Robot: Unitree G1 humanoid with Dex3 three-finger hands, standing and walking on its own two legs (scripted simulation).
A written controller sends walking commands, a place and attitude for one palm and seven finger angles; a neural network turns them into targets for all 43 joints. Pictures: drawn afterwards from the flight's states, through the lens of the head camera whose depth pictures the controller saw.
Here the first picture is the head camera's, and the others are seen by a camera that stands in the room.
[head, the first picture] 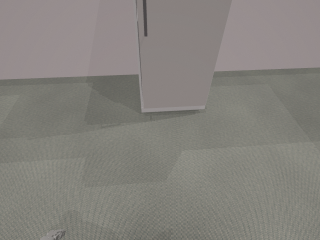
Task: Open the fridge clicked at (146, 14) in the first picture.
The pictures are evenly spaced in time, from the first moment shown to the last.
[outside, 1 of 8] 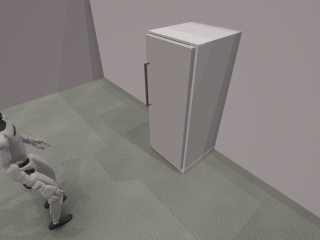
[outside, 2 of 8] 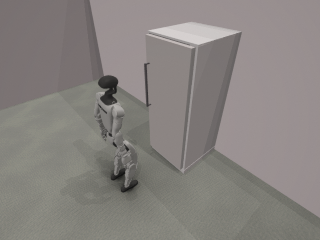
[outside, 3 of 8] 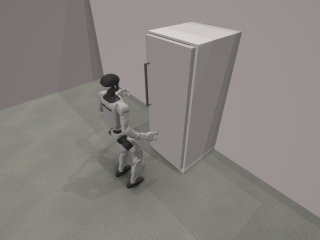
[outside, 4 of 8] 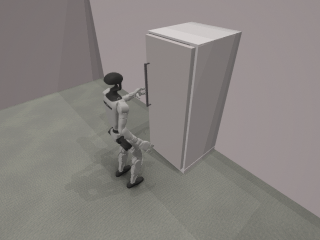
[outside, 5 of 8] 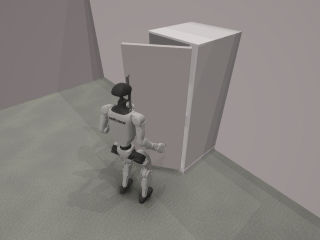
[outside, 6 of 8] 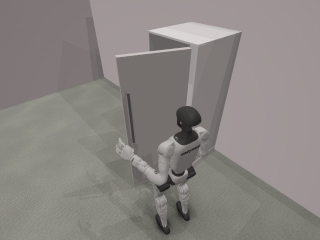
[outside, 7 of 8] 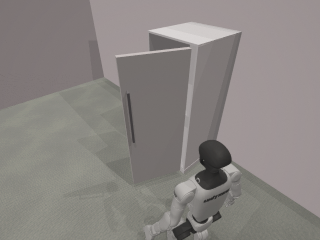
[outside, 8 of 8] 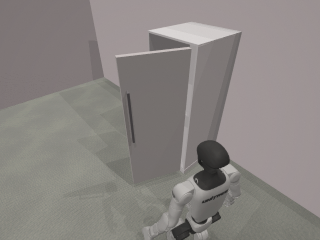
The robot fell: no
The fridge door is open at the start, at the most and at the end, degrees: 0 75 68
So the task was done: yes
